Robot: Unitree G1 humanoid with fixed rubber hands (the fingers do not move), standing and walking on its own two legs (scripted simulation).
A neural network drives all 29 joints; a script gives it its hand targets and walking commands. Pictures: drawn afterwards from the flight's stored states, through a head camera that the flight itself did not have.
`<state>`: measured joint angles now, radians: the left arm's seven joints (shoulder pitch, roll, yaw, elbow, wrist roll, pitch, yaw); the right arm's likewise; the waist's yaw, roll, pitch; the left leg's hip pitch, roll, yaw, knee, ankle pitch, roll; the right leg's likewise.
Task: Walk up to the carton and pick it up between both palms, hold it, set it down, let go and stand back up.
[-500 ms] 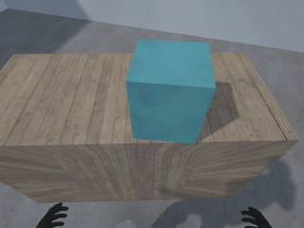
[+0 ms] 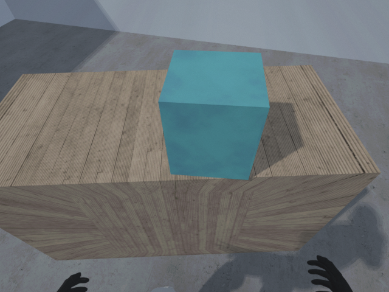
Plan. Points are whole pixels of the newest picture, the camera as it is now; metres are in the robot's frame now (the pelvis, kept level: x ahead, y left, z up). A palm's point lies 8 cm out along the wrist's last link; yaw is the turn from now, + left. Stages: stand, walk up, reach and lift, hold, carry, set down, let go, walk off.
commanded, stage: walk up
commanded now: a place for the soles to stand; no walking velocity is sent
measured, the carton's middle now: (212, 117) +0.51 -0.02 +0.06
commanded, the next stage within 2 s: reach and lift in 1.08 s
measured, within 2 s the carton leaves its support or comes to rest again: neither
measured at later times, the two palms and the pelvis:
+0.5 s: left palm (67, 283) +0.15 +0.28 -0.07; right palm out of the picture +0.15 -0.28 -0.09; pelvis +0.02 +0.00 +0.00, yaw -3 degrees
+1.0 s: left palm (72, 273) +0.17 +0.28 -0.07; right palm out of the picture +0.12 -0.29 -0.08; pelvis +0.02 +0.01 +0.00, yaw -7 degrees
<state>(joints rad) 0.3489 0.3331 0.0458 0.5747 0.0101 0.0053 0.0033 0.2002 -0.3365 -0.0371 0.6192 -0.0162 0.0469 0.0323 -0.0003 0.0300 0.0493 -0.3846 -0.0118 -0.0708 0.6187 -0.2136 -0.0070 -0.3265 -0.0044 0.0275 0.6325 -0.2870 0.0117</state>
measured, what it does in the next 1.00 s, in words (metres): stands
